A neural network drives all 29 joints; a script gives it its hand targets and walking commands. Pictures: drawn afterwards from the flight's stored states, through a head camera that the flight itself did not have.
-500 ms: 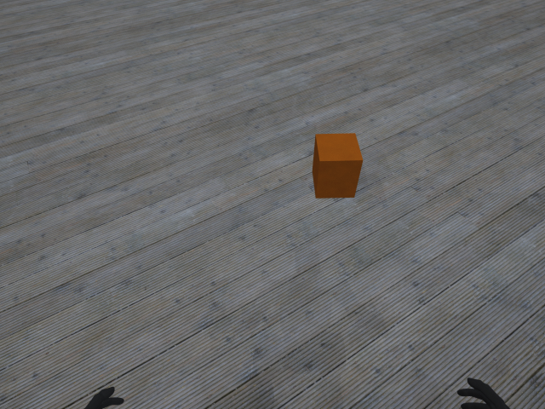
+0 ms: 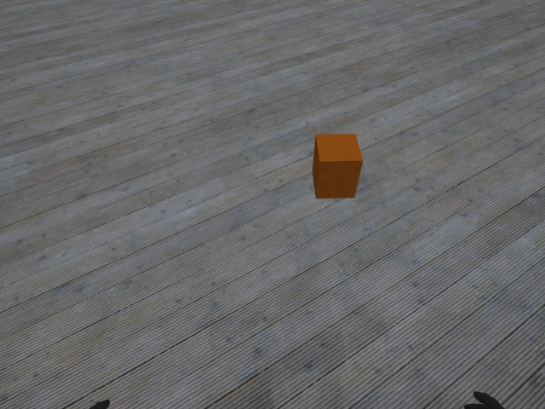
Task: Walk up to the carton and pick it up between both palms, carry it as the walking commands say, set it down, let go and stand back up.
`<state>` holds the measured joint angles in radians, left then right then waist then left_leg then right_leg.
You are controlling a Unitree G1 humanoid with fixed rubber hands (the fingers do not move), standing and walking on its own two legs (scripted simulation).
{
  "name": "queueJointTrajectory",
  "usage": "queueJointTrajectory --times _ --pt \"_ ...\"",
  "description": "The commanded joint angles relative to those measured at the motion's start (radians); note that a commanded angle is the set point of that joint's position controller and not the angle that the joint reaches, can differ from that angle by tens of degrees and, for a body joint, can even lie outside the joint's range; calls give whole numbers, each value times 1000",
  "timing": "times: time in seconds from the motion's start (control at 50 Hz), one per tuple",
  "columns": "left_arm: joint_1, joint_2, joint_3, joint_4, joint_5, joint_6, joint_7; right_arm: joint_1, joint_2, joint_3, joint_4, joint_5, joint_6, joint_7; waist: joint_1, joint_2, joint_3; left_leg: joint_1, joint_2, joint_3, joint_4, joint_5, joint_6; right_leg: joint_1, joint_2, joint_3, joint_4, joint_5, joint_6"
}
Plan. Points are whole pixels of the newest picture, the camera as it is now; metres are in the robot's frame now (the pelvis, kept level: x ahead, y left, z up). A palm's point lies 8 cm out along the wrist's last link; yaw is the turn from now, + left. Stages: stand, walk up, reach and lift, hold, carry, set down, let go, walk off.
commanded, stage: stand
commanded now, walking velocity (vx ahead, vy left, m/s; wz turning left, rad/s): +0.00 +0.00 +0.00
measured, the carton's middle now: (335, 166) +1.33 -0.30 -0.66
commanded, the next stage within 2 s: walk up in 0.18 s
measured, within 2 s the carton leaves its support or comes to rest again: neither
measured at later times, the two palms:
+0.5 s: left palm out of the picture +0.13 +0.28 -0.10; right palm out of the picture +0.07 -0.32 -0.11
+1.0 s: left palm (178, 405) +0.17 +0.18 -0.12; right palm (450, 289) +0.36 -0.33 -0.13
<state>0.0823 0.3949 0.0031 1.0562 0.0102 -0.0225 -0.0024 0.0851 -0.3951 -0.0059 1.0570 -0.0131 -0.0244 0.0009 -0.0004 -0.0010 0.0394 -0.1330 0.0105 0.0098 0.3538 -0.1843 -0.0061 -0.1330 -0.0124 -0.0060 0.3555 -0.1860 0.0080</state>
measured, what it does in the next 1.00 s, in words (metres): walks ahead: right foot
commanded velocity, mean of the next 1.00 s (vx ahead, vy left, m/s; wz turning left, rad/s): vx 0.33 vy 0.03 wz -0.14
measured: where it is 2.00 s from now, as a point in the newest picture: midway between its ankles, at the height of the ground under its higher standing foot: (322, 285)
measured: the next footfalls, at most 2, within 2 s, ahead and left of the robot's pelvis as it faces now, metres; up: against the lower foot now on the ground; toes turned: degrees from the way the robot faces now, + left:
right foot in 0.66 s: +0.10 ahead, -0.20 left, +0.00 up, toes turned -14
left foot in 1.08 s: +0.47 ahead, +0.01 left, +0.00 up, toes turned -2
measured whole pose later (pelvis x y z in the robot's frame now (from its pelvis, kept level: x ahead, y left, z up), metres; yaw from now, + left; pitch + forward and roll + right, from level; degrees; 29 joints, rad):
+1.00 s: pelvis +0.22 -0.08 -0.01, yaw -10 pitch +2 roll +1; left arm 0.48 0.21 0.04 1.03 0.03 -0.08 0.00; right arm 0.02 -0.23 -0.02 0.88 -0.03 -0.02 0.07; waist 0.10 0.02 0.06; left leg -0.59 0.09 0.12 0.66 -0.09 -0.03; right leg 0.07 -0.08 -0.06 0.25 -0.34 0.05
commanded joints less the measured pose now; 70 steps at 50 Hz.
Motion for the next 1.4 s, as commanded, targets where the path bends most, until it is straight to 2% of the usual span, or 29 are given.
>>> queueJointTrajectory --times 0.0,0.34,0.36,0.38,0.4,0.42,0.44,0.5,0.58,0.6,0.62,0.64,0.66,0.68,0.7,0.72,0.76,0.78,0.82,0.94,1.0,1.04,1.06,1.08,1.1,1.14,1.18,1.24,1.38 --pt "-42 172 30 -42 -1 -9 5 -41 -173 -31 -41 0 -9 -4 0 1 -55 2 115 -95 -63 84 34 4 -113 95 -62 82 -36" --pt "-39 174 32 -38 -1 -6 7 -40 -175 -34 -38 1 -5 -6 -1 1 -59 17 118 -92 -66 118 33 18 -116 92 -66 115 -34" --pt "63 108 55 -46 10 29 -15 101 -91 -61 -63 -32 20 4 -18 5 -121 42 159 -104 6 -410 44 -119 -114 111 39 -395 -64" --pt "-107 97 48 -122 22 62 -47 120 -144 -82 -79 -36 34 -8 -70 43 13 160 250 -229 -121 -619 65 -480 -41 68 189 -471 -33" --pt "-253 53 54 -194 21 73 -67 223 -194 -115 -63 -34 32 -28 -119 207 62 189 454 -438 -288 -650 112 -617 -20 -22 491 -319 1" --pt "-235 34 55 -197 26 68 -72 213 -189 -116 -67 -27 22 -36 -82 159 72 139 487 -410 -273 -572 110 -653 -74 18 612 -227 9" --pt "-146 26 51 -178 22 53 -76 163 -162 -108 -91 -24 8 -35 -42 137 45 96 467 -333 -254 -519 94 -609 -99 48 641 -182 3" --pt "33 23 50 -152 24 41 -94 49 -138 -104 -134 -22 -20 -11 40 179 6 -69 345 -84 -252 -394 42 -291 -71 -18 510 -161 3" --pt "84 1 44 -154 15 30 -73 88 -115 -108 -107 -42 -7 14 47 263 55 -163 249 72 -158 -390 36 -48 -23 -155 281 -157 20" --pt "157 1 44 -124 16 20 -60 93 -100 -102 -109 -41 -1 20 75 176 21 -186 224 104 -51 -408 41 42 -12 -189 213 -112 20" --pt "264 21 55 -81 15 6 -48 115 -68 -94 -108 -39 2 25 116 22 -35 -256 178 151 169 -400 43 192 -52 -159 143 -112 2" --pt "426 106 89 -39 21 -8 -34 81 -6 -69 -148 -20 -4 31 180 -228 -74 -434 99 175 545 -436 30 310 -224 100 24 -273 -47" --pt "501 210 114 -38 24 -18 -17 -1 51 -40 -222 -13 -13 34 200 -319 -46 -694 28 51 814 -436 6 273 -440 623 -183 -587 -124" --pt "435 228 111 -59 22 -16 -9 -11 33 -49 -232 -20 -15 31 159 -296 0 -748 90 -30 903 -346 11 177 -504 755 -287 -723 -192" --pt "332 180 103 -91 17 -25 -9 -20 20 -55 -221 -26 -21 34 113 -201 64 -744 139 -56 909 -228 8 106 -461 657 -278 -674 -202" --pt "262 111 88 -106 10 -36 -11 5 23 -57 -201 -26 -26 40 73 -127 113 -695 164 -59 869 -126 -4 52 -394 504 -252 -496 -171" --pt "233 14 71 -112 4 -59 -13 75 45 -59 -168 -26 -15 54 32 -96 96 -562 161 -17 775 -40 -24 3 -293 259 -216 -149 -122" --pt "263 4 68 -102 5 -67 -14 82 56 -59 -169 -26 -7 58 30 -124 71 -529 146 7 745 -25 -31 8 -276 196 -197 -17 -120" --pt "335 -3 69 -80 11 -72 -10 32 73 -55 -184 -26 2 61 52 -137 56 -547 124 39 654 14 -43 68 -270 132 -173 158 -121" --pt "399 -6 70 -58 18 -67 7 -158 118 -23 -243 -11 -3 71 87 -177 79 -463 73 116 285 115 -29 123 -257 22 -189 300 -117" --pt "398 4 75 -59 10 -62 17 -122 111 -29 -237 -8 -7 67 52 -189 52 -351 56 138 213 90 10 141 -274 -22 -117 415 -89" --pt "399 10 79 -47 -9 -51 18 96 59 -60 -184 -17 -26 48 -31 -187 -99 -18 46 150 180 65 32 92 -179 -101 151 432 -67" --pt "420 -18 65 -53 -9 -51 16 282 -12 -95 -116 -29 -39 33 -99 -64 -226 269 74 97 231 32 45 -64 -143 -80 416 344 -58" --pt "407 -82 54 -87 -15 -57 10 427 -113 -123 -90 -32 -51 20 -144 220 -273 420 332 -284 90 -146 75 -345 -27 -58 724 -178 -35" --pt "418 -71 66 -112 -3 -61 8 415 -173 -120 -102 -14 -41 17 -114 349 -310 393 506 -656 -142 -276 128 -471 7 64 918 -367 -41" --pt "324 -79 66 -90 3 -55 0 241 -28 -70 -129 -8 -38 21 -43 138 -131 128 416 -452 -160 -285 128 -479 -90 111 971 -204 -50" --pt "358 -106 74 -56 10 -31 -10 195 17 -65 -131 5 -52 10 20 35 -68 -40 375 -320 -123 17 90 -395 -133 102 917 -106 -28" --pt "327 -128 62 -66 28 11 -29 236 51 -52 -105 1 -73 14 37 131 -43 -84 301 -131 -101 209 73 -377 -121 42 837 -27 -8" --pt "51 -123 51 -149 28 26 -68 380 41 -73 -86 -15 -66 0 -23 151 80 23 291 -62 -188 102 91 -523 -104 -15 588 159 30"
